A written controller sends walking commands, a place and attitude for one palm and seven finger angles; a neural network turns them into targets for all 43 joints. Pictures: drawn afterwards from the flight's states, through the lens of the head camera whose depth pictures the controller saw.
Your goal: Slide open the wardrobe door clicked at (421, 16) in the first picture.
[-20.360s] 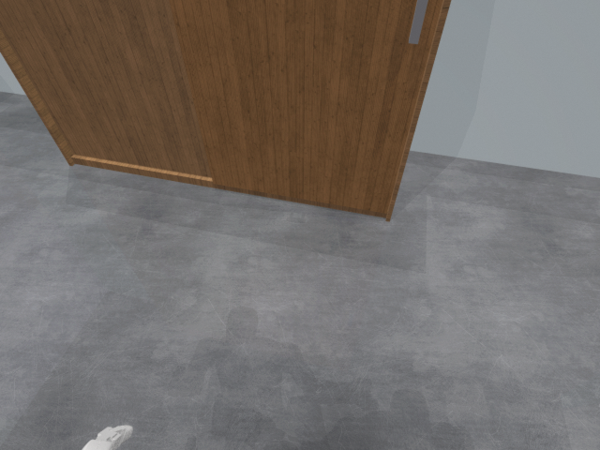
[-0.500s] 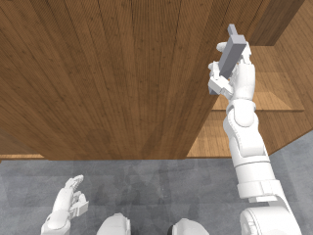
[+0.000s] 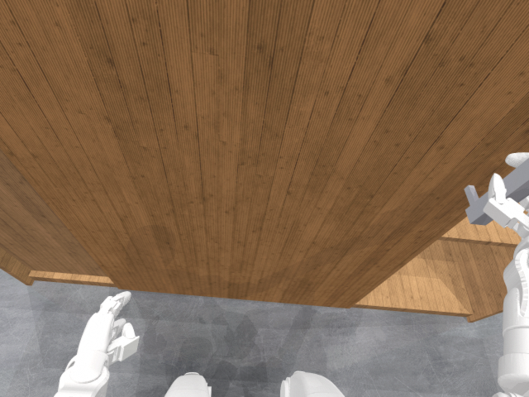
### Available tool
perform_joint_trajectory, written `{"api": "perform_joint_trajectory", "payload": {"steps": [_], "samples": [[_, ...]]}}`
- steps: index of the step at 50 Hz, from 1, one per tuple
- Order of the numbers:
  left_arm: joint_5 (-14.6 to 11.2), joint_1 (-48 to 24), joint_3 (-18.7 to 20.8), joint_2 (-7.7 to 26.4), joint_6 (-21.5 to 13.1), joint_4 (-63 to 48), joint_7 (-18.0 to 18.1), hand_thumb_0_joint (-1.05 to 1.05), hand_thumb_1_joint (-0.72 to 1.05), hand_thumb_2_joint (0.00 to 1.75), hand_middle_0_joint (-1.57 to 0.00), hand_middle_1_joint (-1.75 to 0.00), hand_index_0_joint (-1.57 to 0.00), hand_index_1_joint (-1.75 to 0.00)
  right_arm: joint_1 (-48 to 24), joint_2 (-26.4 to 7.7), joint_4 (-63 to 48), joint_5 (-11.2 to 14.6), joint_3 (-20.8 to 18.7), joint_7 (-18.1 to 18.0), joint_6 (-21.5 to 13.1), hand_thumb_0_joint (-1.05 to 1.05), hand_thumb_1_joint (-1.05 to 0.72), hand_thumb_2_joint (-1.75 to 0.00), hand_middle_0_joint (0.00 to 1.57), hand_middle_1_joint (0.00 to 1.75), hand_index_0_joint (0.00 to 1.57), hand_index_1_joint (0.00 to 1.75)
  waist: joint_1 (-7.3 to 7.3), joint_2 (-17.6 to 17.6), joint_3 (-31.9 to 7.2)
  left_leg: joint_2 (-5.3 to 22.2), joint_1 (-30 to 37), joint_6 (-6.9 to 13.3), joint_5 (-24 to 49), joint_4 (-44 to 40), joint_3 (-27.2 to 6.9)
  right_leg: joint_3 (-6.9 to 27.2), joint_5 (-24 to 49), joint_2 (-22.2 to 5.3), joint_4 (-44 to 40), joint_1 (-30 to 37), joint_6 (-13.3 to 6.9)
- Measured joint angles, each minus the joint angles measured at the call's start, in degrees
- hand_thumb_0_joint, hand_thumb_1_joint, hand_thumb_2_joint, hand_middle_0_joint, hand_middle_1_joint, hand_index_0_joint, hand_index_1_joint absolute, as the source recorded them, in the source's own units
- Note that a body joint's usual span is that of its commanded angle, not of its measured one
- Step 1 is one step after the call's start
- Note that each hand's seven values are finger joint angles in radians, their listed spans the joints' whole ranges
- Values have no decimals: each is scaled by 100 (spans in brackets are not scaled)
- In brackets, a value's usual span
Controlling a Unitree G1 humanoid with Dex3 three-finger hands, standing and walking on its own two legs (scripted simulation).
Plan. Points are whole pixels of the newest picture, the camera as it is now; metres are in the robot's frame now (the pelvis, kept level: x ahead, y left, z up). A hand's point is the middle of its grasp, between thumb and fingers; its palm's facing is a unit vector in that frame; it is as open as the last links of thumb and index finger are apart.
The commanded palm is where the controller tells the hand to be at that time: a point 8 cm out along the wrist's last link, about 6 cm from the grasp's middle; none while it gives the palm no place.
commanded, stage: stop walking and hold the door there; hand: right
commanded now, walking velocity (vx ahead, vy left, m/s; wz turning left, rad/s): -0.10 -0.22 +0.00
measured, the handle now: (506, 177) +0.42 -0.32 +0.13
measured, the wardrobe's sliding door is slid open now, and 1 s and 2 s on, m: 0.50 0.50 0.50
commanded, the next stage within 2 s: none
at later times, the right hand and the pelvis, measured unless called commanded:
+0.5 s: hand (497, 200) +0.37 -0.29 +0.13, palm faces +0.43 +0.88 -0.21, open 6.3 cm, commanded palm +0.33 -0.33 +0.12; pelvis -0.04 -0.02 +0.00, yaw +5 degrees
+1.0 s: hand (498, 200) +0.37 -0.29 +0.13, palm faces +0.42 +0.88 -0.20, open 6.2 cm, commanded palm +0.33 -0.32 +0.12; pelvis -0.06 -0.02 +0.00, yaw +6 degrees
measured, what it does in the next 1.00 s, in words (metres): steps on the spot: right foot, then left foot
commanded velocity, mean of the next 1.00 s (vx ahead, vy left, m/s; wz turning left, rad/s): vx -0.01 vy -0.05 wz -0.02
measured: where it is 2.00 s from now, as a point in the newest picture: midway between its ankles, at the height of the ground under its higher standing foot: outside the picture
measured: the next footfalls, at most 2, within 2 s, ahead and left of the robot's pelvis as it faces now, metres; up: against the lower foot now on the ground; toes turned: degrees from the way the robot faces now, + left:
right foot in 0.18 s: +0.04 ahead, -0.11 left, +0.00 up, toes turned -4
left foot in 0.38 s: -0.01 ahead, +0.12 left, +0.00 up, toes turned +10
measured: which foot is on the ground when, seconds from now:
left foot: down 0.00-0.20, up 0.22-0.36, down 0.38-1.00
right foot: up 0.00-0.16, down 0.18-1.00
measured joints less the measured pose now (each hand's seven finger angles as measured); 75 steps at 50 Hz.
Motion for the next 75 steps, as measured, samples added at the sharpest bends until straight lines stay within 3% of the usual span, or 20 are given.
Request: {"api": "perform_joint_trajectory", "payload": {"steps": [4,6,9,11,13,16,21,25,33,50,53,57,59,60,62,65,69,72,75], "samples": [[-1,294,68,167,45,87,6,1,91,90,-20,-30,-19,-30,-48,-106,174,-158,53,-71,-41,-11,-55,-81,42,134,37,138,145,286,-209,22,114,25,144,-272,93,-179,229,181,-775,101,-8],[-14,449,89,231,74,82,-5,2,91,90,-20,-30,-19,-30,-102,-126,202,-202,130,-112,-33,-10,-56,-81,42,135,36,138,186,373,-334,-23,98,22,182,-296,135,-102,494,122,-1339,297,-31],[-15,647,134,311,95,40,-3,2,91,90,-20,-30,-19,-30,-148,-107,166,-214,247,-159,-66,-9,-58,-82,43,137,33,137,249,363,-506,-165,-23,-20,138,-110,184,-1,1446,-128,-2500,812,-126],[-33,726,165,200,116,8,23,2,91,90,-20,-30,-19,-30,-191,-137,178,-207,326,-201,-76,-9,-60,-81,43,137,30,136,210,502,-495,-169,-82,24,-107,48,69,-132,1455,-112,-2442,821,-406],[-37,864,117,42,96,-74,20,2,91,90,-20,-30,-19,-30,-154,-182,267,-211,345,-227,-112,-8,-61,-79,42,138,29,136,139,537,-573,-272,-155,101,-733,431,46,-283,1374,-188,-2467,843,-542],[-3,1089,-28,-216,-7,-135,12,2,91,90,-20,-30,-19,-30,-121,-252,424,-195,342,-236,-97,-8,-63,-78,40,137,28,136,139,482,-685,-411,22,138,-880,691,172,-371,1437,-305,-2595,853,-555],[42,1192,-318,-502,-59,-53,-29,1,91,90,-20,-30,-20,-30,-207,-410,672,-113,184,-244,-72,-8,-63,-77,40,135,28,137,109,431,-704,-495,594,179,-424,-242,200,-569,1445,-417,-2468,675,-491],[46,1162,-355,-514,-27,71,23,2,90,90,-20,-30,-20,-30,-407,-403,922,-95,79,-289,-70,-8,-63,-76,39,133,30,136,248,316,-602,-489,499,167,-253,-306,211,-565,1626,-401,-2595,604,-501],[56,1298,-324,-371,-99,202,146,2,90,90,-20,-30,-20,-30,-810,-534,1464,-181,285,-322,-22,-7,-65,-74,36,133,30,138,234,499,-657,-418,395,122,-230,-255,64,-730,1833,-322,-2825,678,-644],[19,1375,-181,-104,-99,262,127,2,90,90,-20,-30,-20,-30,-1033,-528,1876,-60,372,-296,-123,-6,-65,-76,35,131,31,138,132,353,-700,-464,426,161,-74,-415,207,-621,1818,-395,-2763,575,-512],[8,1292,-87,29,14,261,111,1,91,90,-20,-30,-20,-30,-1027,-398,1862,-114,426,-247,-190,-7,-64,-77,37,131,32,138,145,250,-713,-366,401,108,-163,-299,256,-364,1551,-270,-2433,455,-304],[-12,1114,14,151,100,280,107,2,91,90,-20,-30,-20,-30,-1060,-170,1691,-234,602,-106,-227,-8,-63,-78,39,134,36,139,134,266,-679,-70,355,-72,-229,-158,217,-4,799,-91,-2038,439,-172],[4,988,11,156,123,270,126,2,91,90,-20,-30,-20,-30,-1102,-81,1596,-278,669,-6,-282,-9,-61,-78,40,135,38,139,201,352,-650,142,299,-202,-269,-40,209,-14,1138,-114,-2364,580,-113],[12,913,13,145,140,250,143,2,91,90,-20,-30,-20,-30,-1139,-45,1533,-293,729,26,-290,-10,-61,-78,41,136,39,139,250,410,-607,271,268,-272,-302,53,203,-159,1626,-94,-2544,624,-127],[14,742,21,78,170,163,166,1,91,90,-20,-30,-20,-30,-1179,12,1361,-257,867,8,-280,-11,-61,-78,42,137,40,140,210,480,-479,401,118,-243,-251,323,100,-321,1758,38,-2579,646,-439],[27,598,-38,-131,86,-53,90,1,91,90,-20,-30,-20,-30,-1233,81,1230,-176,1019,-63,-298,-10,-62,-76,44,138,37,140,80,343,-339,129,-323,-91,-1580,1645,88,-470,1671,-43,-2620,605,-750],[-9,570,-224,-474,-102,-133,-63,1,91,90,-20,-30,-20,-30,-1423,224,1113,-77,1200,-187,-158,-9,-66,-74,41,138,32,140,-34,221,-225,-201,-508,-83,-1857,2723,434,-528,1888,-92,-2848,544,-852],[0,568,-347,-652,-150,-85,-137,1,91,90,-20,-30,-20,-30,-1551,281,1045,-51,1246,-187,-49,-8,-67,-73,39,138,31,140,-66,246,-194,-274,-289,-80,-1876,2490,668,-596,1999,16,-2947,460,-922],[48,579,-421,-700,-170,-71,-200,1,90,90,-20,-30,-20,-30,-1645,319,1005,-10,1229,-173,5,-8,-68,-72,38,138,30,140,-79,249,-161,-261,275,4,-1698,1258,867,-706,2049,177,-2951,340,-991]]}}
